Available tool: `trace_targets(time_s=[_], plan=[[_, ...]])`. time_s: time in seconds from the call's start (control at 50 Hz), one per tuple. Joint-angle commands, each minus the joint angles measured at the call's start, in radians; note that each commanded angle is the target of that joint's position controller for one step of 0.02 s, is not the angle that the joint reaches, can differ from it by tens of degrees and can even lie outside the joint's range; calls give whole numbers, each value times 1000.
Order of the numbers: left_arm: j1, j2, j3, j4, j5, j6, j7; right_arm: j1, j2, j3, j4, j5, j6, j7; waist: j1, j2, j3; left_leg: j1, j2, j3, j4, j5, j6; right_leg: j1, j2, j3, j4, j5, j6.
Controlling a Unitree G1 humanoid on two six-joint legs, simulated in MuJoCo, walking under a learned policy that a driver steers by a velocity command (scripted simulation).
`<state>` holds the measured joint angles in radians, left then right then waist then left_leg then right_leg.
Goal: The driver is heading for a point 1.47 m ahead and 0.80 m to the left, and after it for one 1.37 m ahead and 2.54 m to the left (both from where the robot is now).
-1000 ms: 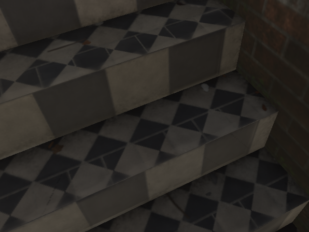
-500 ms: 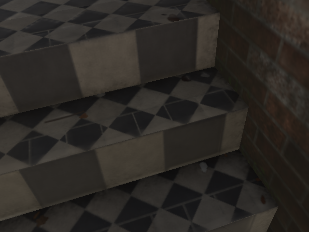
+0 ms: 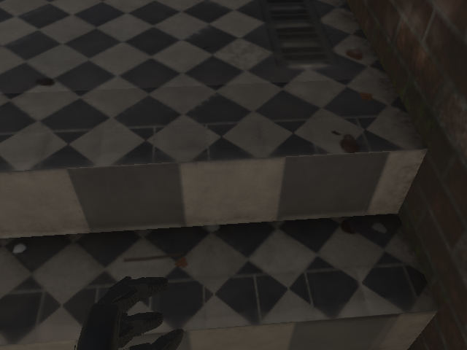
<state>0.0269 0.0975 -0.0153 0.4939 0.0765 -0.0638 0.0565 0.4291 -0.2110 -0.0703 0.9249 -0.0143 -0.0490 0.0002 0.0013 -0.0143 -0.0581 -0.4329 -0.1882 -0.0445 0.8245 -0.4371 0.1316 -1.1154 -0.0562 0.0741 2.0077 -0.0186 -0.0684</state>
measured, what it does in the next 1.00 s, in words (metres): climbs, turning left: right foot 0.21 m higher, then left foot 0.21 m higher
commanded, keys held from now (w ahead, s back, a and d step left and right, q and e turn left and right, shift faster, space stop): w+q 0.82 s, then q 0.18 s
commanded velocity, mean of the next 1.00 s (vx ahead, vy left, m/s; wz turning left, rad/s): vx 0.47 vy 0.00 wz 0.59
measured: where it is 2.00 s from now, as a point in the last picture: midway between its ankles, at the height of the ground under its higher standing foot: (105, 249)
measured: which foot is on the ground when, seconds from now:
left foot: down 0.00-0.24, up 0.26-0.72, down 0.74-1.00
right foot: up 0.00-0.20, down 0.22-0.76, up 0.78-1.00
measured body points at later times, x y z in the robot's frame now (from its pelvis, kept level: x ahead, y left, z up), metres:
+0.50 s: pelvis +0.26 -0.01 +0.22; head +0.25 -0.03 +0.67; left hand +0.21 +0.26 +0.10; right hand +0.54 -0.14 +0.17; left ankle +0.25 +0.14 -0.17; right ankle +0.27 -0.13 -0.49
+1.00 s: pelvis +0.48 +0.16 +0.44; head +0.53 +0.15 +0.89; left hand +0.72 +0.45 +0.49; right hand +0.60 -0.09 +0.30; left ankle +0.47 +0.25 -0.29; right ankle +0.45 +0.04 +0.00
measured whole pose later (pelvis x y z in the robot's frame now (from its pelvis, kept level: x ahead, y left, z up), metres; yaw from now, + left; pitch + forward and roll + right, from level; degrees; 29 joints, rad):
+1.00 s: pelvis +0.48 +0.16 +0.44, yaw +32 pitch +5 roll +3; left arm -0.23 0.16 0.01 0.45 0.04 -0.11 -0.02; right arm 0.40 -0.27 -0.10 0.85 -0.02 -0.05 -0.06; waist -0.14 0.03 -0.02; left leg -0.41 -0.18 -0.13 0.52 -0.14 0.12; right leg -0.83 0.07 -0.03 2.05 -0.44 -0.06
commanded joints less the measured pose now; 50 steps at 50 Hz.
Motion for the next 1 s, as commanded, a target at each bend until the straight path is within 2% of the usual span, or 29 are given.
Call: trace_targets(time_s=[0.02,0.1,0.14,0.16,0.18,0.2,0.22,0.24,0.26,0.28,0.32,0.36,0.42,0.46,0.54,0.6,0.62,0.64,0.66,0.68,0.7,0.74,0.76,0.78,0.8,0.82,0.86,0.88,1.0], plan=[[-3,-14,-23,-28,-24,42,33,-5,-60,3,-56,-7,-63,1,3,93,131,45,189,-383,-403,340,5,-224,2,-128,146,-121,9],[-293,-49,-59,-150,-17,19,27,97,-103,-31,-47,-12,-33,-26,-76,118,135,175,175,-382,-531,243,40,-344,-13,-102,60,-295,-4],[-399,13,-56,-216,-45,31,22,132,-160,-56,-51,18,-24,-61,-136,151,72,199,286,-377,-791,625,97,-55,-18,-197,-334,-438,-24],[-350,-12,-57,-193,-62,42,26,128,-135,-57,-40,0,-12,-72,-105,170,24,145,304,-334,-798,806,102,186,-2,-217,-475,-518,-47],[-166,56,-20,-107,-94,34,38,69,-139,-56,-79,29,-16,-73,-4,142,-160,118,217,-192,-601,1661,56,624,123,-279,-704,-616,-49],[70,125,23,-46,-126,30,44,-30,-246,-88,-133,27,-39,-59,120,193,-393,167,252,-227,-367,2041,58,887,125,-177,-738,-474,-45],[305,220,63,19,-108,26,40,-164,-299,-111,-169,37,-93,-25,233,175,-498,250,274,-246,-128,2087,54,993,113,-122,-976,-449,-42],[331,305,97,49,-65,6,33,-181,-178,-78,-202,41,-118,19,217,-132,-561,58,144,-233,227,1354,4,1188,-86,314,-1263,-635,-125],[270,364,119,70,-56,33,49,-208,-90,-60,-245,-7,-109,51,181,-447,-561,-194,-48,-210,744,409,-65,1171,-293,898,-1652,-821,-249],[148,263,110,90,-77,50,45,-215,-34,-48,-293,-76,-98,58,82,-318,-455,-340,5,-258,1062,396,-51,1048,-275,932,-1641,-1124,-220],[93,98,73,207,-75,47,34,-199,71,0,-306,-88,-50,44,-51,2,-65,-545,39,-159,1194,481,-15,745,-259,601,-1449,-1056,-170],[180,29,47,345,-46,-8,27,-215,143,34,-319,-66,22,26,-73,59,60,-649,59,-160,1379,367,19,657,-233,348,-1437,-709,-109],[204,149,80,376,-52,-92,-9,-268,95,28,-375,-46,78,15,-100,15,118,-814,138,-155,1388,200,16,781,-261,160,-1620,-433,-88],[262,164,79,401,-63,-107,-17,-322,86,14,-387,-31,102,-1,-82,-34,152,-860,136,-132,1492,167,13,779,-287,60,-1713,-389,-110],[380,245,86,435,-59,-136,-38,-592,136,40,-504,-6,100,-21,-39,-51,272,-1206,151,-166,1615,-1,38,935,-354,-72,-1881,-405,-62],[403,250,84,451,-51,-104,-32,-695,101,43,-572,-16,127,-7,-49,-20,250,-1020,203,23,1285,26,18,878,-252,-235,-2013,-354,-51],[409,256,85,434,-63,-91,-23,-656,73,38,-549,-3,143,9,-46,-58,209,-878,224,111,1094,44,20,889,-224,-307,-2060,-177,-79],[441,262,85,442,-77,-76,-16,-663,120,58,-551,12,152,20,-29,-118,163,-745,262,190,938,10,46,942,-211,-346,-2111,-56,-97],[367,239,76,410,-98,-64,-12,-582,118,61,-478,18,158,23,-46,-86,89,-477,227,306,749,-3,69,904,-164,-429,-2063,298,-100],[405,309,83,402,-119,-65,1,-528,123,59,-470,14,150,17,-60,-117,-35,-269,157,360,660,-19,64,988,-215,-397,-1947,1018,-139],[388,388,104,387,-128,-70,3,-385,114,47,-424,13,145,5,-125,-163,-163,-157,144,308,620,5,66,1105,-271,-399,-1768,1386,-134],[407,466,136,341,-170,-60,-47,-251,-23,-5,-402,-9,116,-2,-149,-163,-350,141,13,249,282,-107,59,1196,-269,-330,-1364,1607,-119],[433,467,150,312,-150,-78,-73,-238,-79,-27,-417,21,103,12,-154,-285,-359,227,26,45,62,-119,51,1138,-263,-269,-1147,1318,-85],[295,334,136,178,-106,-86,-114,-303,-199,-66,-389,10,117,7,-120,39,-272,341,227,-610,-265,-299,162,574,-2,-225,-740,262,14],[158,300,143,96,-89,-105,-141,-269,-254,-102,-413,-8,116,2,-166,56,-356,358,378,-948,-445,-68,238,447,113,-50,-139,-75,54],[88,190,115,44,-77,-110,-128,-245,-236,-89,-343,-19,98,-1,-145,56,-387,387,384,-885,-426,42,248,325,98,41,146,-80,41],[-57,37,38,-57,-56,-94,-72,-142,-161,-64,-176,-15,38,-7,-117,62,-116,248,303,-697,-340,172,214,103,59,41,188,-203,-16],[-151,79,40,-77,-14,-108,-69,-42,-64,-32,-123,-6,22,-28,-175,107,-5,344,172,-602,-317,481,180,30,92,-17,103,-328,-11],[-209,44,-8,-120,-30,-22,-67,149,-59,-19,-72,-13,-34,-65,-100,-8,-97,550,277,-450,-368,1132,165,-88,74,-28,51,-528,12]])
Velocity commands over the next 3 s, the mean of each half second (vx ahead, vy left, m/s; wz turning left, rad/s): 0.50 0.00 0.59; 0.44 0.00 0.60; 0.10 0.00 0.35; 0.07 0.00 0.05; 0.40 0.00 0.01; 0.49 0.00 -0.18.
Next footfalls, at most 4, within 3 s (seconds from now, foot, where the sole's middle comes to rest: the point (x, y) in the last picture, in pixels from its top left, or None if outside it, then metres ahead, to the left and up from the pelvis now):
0.22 right None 0.31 -0.13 -0.53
0.74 left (114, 278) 0.50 0.27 -0.33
1.24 right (175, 123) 0.74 0.15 -0.12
1.78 left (63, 288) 0.48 0.36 -0.33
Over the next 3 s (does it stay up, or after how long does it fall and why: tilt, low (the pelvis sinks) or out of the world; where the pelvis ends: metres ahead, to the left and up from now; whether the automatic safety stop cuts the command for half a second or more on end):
stays up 1.00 0.66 0.66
